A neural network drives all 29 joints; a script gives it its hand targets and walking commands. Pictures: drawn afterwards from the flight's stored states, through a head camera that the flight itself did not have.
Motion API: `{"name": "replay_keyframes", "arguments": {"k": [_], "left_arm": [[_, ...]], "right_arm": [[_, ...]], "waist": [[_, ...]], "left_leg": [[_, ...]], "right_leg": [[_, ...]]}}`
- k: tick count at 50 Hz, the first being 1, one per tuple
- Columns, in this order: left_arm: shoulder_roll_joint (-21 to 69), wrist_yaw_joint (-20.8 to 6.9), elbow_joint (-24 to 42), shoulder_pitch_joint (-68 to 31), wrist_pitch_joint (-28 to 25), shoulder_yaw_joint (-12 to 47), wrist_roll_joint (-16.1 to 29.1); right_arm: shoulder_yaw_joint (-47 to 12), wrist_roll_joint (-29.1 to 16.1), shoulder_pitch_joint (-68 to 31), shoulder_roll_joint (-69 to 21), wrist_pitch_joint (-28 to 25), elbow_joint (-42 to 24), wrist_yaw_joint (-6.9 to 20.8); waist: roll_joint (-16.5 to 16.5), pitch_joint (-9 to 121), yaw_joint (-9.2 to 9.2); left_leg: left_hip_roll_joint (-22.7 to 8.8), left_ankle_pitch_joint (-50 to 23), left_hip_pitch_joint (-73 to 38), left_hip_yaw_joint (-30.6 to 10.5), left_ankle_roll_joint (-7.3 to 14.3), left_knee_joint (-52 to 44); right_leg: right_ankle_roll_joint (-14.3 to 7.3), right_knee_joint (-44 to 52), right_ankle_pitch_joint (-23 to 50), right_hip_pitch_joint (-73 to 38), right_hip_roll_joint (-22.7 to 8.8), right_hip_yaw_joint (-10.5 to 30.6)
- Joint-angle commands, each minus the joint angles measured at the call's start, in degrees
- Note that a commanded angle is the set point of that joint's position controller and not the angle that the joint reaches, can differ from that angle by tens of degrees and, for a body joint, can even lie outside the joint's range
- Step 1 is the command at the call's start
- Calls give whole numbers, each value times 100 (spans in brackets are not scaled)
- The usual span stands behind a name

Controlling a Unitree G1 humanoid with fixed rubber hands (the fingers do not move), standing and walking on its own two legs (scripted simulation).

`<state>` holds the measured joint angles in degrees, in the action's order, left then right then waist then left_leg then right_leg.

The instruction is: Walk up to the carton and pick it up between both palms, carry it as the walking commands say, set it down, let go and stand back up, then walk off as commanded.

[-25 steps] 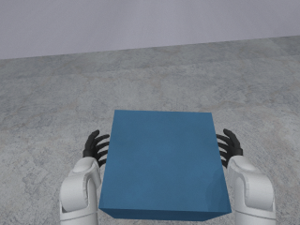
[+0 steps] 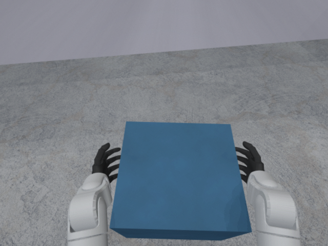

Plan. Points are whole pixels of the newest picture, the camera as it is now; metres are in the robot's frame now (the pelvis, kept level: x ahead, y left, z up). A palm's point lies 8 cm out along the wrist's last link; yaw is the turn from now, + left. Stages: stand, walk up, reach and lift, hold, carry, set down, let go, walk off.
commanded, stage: carry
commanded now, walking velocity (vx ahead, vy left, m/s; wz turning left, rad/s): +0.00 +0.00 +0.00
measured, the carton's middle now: (175, 183) +0.28 +0.00 -0.01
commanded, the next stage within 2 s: hold in 0.96 s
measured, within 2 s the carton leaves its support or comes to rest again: neither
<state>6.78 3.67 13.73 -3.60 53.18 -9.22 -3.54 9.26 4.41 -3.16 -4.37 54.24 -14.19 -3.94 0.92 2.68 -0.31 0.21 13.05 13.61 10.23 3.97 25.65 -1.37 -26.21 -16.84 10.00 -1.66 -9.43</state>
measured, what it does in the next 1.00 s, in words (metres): stands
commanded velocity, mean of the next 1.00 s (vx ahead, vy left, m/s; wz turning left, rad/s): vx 0.00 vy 0.00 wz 0.00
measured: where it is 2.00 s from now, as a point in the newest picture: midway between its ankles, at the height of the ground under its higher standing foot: outside the picture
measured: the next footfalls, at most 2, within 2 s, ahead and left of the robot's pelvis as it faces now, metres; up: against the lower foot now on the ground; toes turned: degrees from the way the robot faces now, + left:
none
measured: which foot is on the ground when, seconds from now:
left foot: down 0.00-1.00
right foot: down 0.00-1.00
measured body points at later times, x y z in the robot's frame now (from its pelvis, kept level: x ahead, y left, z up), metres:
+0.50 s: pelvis +0.01 -0.02 +0.00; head -0.01 -0.03 +0.45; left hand +0.27 +0.15 +0.08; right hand +0.27 -0.20 +0.07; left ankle +0.01 +0.07 -0.74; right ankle -0.03 -0.09 -0.74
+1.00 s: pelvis -0.01 -0.03 +0.00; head -0.01 -0.03 +0.45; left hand +0.27 +0.14 +0.06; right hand +0.26 -0.21 +0.06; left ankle +0.01 +0.07 -0.74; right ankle -0.03 -0.09 -0.74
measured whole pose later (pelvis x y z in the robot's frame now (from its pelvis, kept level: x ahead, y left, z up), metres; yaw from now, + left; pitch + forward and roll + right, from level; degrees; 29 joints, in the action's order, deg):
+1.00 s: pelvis -0.01 -0.03 +0.00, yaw -1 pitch -1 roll +0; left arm 6.7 1.5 15.6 -4.6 57.3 -8.4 -9.0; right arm 8.5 10.4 -5.0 -6.3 58.2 -14.7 -2.3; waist -0.3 1.0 -0.6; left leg -0.3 13.5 13.3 6.5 2.2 27.4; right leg -4.0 -27.2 -16.9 9.4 0.7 -8.7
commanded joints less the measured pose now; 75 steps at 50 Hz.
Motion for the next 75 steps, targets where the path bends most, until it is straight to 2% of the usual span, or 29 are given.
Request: {"name": "replay_keyframes", "arguments": {"k": [1, 11, 19, 28, 48, 49, 50, 51, 52, 53, 54, 55, 56, 57, 59, 62, 64, 66, 71, 75], "left_arm": [[3258, -459, 379, -1927, 83, 3200, 1137], [3674, -585, 676, -1930, 397, 3579, 1239], [3942, -684, 911, -1940, 688, 3847, 1341], [4045, -731, 993, -1966, 915, 3944, 1396], [4138, -752, 1077, -2002, 1025, 3990, 1419], [2127, -627, -934, -929, 393, 1979, -418], [435, -639, -2393, -1260, -155, 1018, -317], [864, -637, -1065, -919, -732, 1668, 78], [1431, -625, -548, -595, -1013, 2173, 291], [1933, -691, -362, -579, -1238, 2551, 476], [2159, -748, 79, -838, -1471, 2777, 609], [2226, -751, 410, -1194, -1620, 2781, 660], [2194, -830, 598, -1598, -1707, 2843, 746], [2102, -915, 540, -1942, -1728, 2884, 820], [2004, -979, 21, -1734, -1605, 2798, 697], [2056, -1118, -932, -1740, -1409, 2437, 490], [2456, -1208, -1392, -2108, -1326, 2361, 455], [3032, -1343, -1777, -2694, -1268, 2411, 479], [4254, -1697, -2312, -3973, -1256, 2482, 450], [4560, -1819, -2834, -4498, -1182, 2139, 234]], "right_arm": [[-3304, -1329, -2148, -3336, -34, -710, 544], [-3704, -1454, -2202, -3747, 288, -982, 662], [-3949, -1546, -2238, -4012, 578, -1216, 736], [-4038, -1606, -2307, -4123, 801, -1318, 767], [-4081, -1626, -2369, -4218, 907, -1395, 786], [-2071, 296, -1158, -2207, 299, 616, 739], [-1269, 193, -1502, -824, -322, 2626, 684], [-1943, -92, -1305, -1268, -967, 1426, 685], [-2494, -367, -958, -1871, -1287, 875, 677], [-2963, -581, -904, -2462, -1512, 518, 655], [-3343, -791, -1107, -2823, -1723, 35, 667], [-3678, -976, -1537, -2989, -1871, -223, 721], [-3838, -1063, -1843, -3091, -1968, -369, 750], [-3778, -1021, -2040, -3075, -1982, -250, 757], [-3525, -751, -1602, -2916, -1865, 421, 774], [-3228, -502, -1728, -3005, -1668, 1326, 873], [-3031, -421, -2093, -3226, -1624, 1794, 993], [-2896, -372, -2606, -3619, -1619, 2210, 1173], [-2751, -268, -3726, -4787, -1613, 2981, 1730], [-2308, -81, -4214, -4944, -1583, 3669, 2056]], "waist": [[-146, 1085, 4], [-200, 1174, 2], [-183, 1203, -3], [-151, 1201, -6], [-112, 1148, -4], [-455, -1573, 116], [-175, -1177, 23], [9, -535, 55], [121, 121, -15], [-5, 883, -110], [-129, 1629, -204], [-302, 2230, -499], [-311, 2380, -639], [-236, 2284, -614], [5, 1524, -502], [-158, 724, -545], [-211, 418, -467], [-206, 312, -389], [132, 489, -400], [172, 314, -468]], "left_leg": [[-949, -1368, -595, -939, -138, -267], [-904, -1201, -372, -832, -185, -54], [-895, -1136, -220, -792, -223, 70], [-908, -1064, -131, -801, -248, 101], [-906, -827, -70, -830, -257, 8], [422, 121, -697, -1499, 125, -417], [284, 70, -660, -1624, 85, -418], [125, -704, -1028, -1691, 28, -434], [66, -1842, -1356, -1738, -37, -426], [115, -2689, -1325, -1782, -109, -475], [176, -3188, -1124, -1840, -140, -530], [239, -3288, -1150, -1874, -126, -567], [242, -3157, -989, -1867, -125, -619], [257, -2863, -914, -1836, -149, -666], [230, -2225, -847, -1766, -183, -862], [216, -1292, -857, -1666, -171, -1000], [200, -929, -935, -1647, -155, -925], [177, -566, -1002, -1645, -174, -816], [68, -6, -739, -1620, -239, -970], [47, 509, -645, -1558, -264, -1139]], "right_leg": [[53, 314, 1520, -108, -740, 634], [6, 258, 2056, -160, -798, 660], [-25, 189, 2173, -87, -794, 678], [-56, 162, 2047, -11, -744, 687], [-82, 232, 1625, 69, -709, 729], [-212, 1010, 33, 479, 132, 1734], [-281, 957, 31, 315, 127, 1812], [-266, 878, 708, -68, 105, 1862], [-215, 751, 2007, -404, 87, 1930], [-160, 610, 3525, -1212, 38, 2052], [-75, 398, 4787, -1854, 25, 2136], [-12, 295, 5067, -2091, 27, 2142], [54, 254, 5082, -2142, 63, 2094], [84, 300, 4794, -2083, 107, 2014], [21, 533, 3718, -1772, 222, 1884], [17, 902, 2263, -1394, 264, 1774], [-86, 991, 1332, -962, 290, 1772], [-178, 996, 700, -623, 283, 1801], [-83, 871, 390, -675, 384, 1713], [-84, 922, 35, -604, 433, 1688]]}}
